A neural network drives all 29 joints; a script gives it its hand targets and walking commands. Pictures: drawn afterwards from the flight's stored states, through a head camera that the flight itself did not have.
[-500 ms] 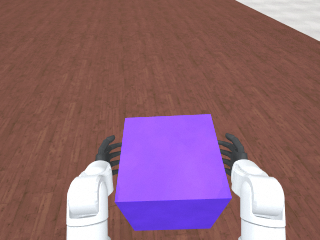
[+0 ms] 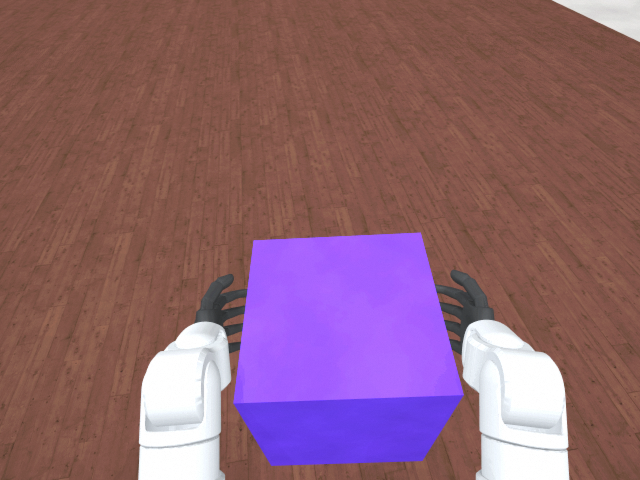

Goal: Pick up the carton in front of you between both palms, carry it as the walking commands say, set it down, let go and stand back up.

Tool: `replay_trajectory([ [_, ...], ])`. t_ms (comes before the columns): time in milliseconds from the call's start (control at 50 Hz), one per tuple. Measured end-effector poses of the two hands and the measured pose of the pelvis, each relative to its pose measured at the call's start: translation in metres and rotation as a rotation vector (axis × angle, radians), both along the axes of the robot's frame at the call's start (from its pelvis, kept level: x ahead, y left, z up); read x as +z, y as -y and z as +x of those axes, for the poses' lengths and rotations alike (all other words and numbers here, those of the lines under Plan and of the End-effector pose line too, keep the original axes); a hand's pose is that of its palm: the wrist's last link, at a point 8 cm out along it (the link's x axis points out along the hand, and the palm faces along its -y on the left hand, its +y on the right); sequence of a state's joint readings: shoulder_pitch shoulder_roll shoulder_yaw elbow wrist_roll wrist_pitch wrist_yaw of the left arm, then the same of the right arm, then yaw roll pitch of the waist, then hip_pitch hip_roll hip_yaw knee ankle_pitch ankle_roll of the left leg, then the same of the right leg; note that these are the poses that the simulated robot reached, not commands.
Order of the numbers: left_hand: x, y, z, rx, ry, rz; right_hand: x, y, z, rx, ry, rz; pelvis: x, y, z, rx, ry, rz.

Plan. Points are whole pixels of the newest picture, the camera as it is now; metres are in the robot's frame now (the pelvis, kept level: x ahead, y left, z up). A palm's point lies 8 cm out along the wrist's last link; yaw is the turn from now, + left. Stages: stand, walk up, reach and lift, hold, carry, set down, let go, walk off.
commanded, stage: carry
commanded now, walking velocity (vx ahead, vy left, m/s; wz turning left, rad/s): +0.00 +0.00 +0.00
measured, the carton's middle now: (341, 355) +0.29 +0.00 +0.00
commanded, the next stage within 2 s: none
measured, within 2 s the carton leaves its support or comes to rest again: neither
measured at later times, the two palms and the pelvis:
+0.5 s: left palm (221, 222) +0.42 +0.16 +0.11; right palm (438, 215) +0.43 -0.14 +0.12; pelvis +0.17 +0.01 +0.02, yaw +0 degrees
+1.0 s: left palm (218, 228) +0.42 +0.17 +0.10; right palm (432, 223) +0.43 -0.13 +0.11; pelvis +0.16 +0.02 +0.01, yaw +0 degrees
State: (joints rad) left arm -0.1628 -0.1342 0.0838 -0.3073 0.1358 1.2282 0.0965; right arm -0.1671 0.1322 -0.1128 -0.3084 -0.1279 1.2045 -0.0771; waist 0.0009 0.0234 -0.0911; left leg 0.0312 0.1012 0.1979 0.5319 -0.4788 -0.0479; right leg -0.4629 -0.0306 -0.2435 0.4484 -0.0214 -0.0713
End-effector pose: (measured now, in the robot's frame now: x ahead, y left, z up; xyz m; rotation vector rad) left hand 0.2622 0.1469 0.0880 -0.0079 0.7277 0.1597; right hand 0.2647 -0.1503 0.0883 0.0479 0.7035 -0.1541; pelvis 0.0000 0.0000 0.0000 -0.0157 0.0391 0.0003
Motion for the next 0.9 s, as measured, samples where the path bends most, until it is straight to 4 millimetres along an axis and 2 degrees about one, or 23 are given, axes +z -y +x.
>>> replay_trajectory([
  [60, -0.011, 0.005, 0.028, 0.009, -0.066, 0.019, -0.016, 0.005, 0.030, 0.002, -0.066, 0.026, 0.006, 0.006, 0.022, 0.014, -0.008, 0.003],
  [140, -0.012, 0.004, 0.051, 0.028, -0.108, 0.022, -0.018, 0.004, 0.058, 0.025, -0.106, 0.021, 0.018, 0.010, 0.050, 0.024, -0.017, 0.021],
  [240, 0.001, 0.000, 0.084, 0.026, -0.054, 0.018, -0.004, 0.000, 0.091, 0.027, -0.052, 0.012, 0.023, 0.006, 0.084, 0.014, -0.013, 0.019],
  [400, 0.027, -0.009, 0.139, 0.013, 0.052, -0.023, 0.034, -0.009, 0.141, 0.012, 0.054, -0.030, 0.020, -0.005, 0.144, 0.002, 0.001, 0.014],
  [480, 0.028, -0.013, 0.159, 0.011, 0.042, -0.023, 0.034, -0.013, 0.161, 0.006, 0.044, -0.026, 0.018, -0.010, 0.162, -0.001, -0.008, 0.017],
  [640, 0.012, -0.018, 0.174, 0.007, -0.017, -0.017, 0.016, -0.018, 0.174, -0.001, -0.015, -0.016, 0.013, -0.017, 0.174, -0.004, -0.016, 0.016],
  [900, 0.015, -0.021, 0.170, 0.005, 0.002, -0.016, 0.018, -0.020, 0.168, -0.004, 0.004, -0.016, 0.013, -0.020, 0.169, -0.008, -0.010, 0.015],
])
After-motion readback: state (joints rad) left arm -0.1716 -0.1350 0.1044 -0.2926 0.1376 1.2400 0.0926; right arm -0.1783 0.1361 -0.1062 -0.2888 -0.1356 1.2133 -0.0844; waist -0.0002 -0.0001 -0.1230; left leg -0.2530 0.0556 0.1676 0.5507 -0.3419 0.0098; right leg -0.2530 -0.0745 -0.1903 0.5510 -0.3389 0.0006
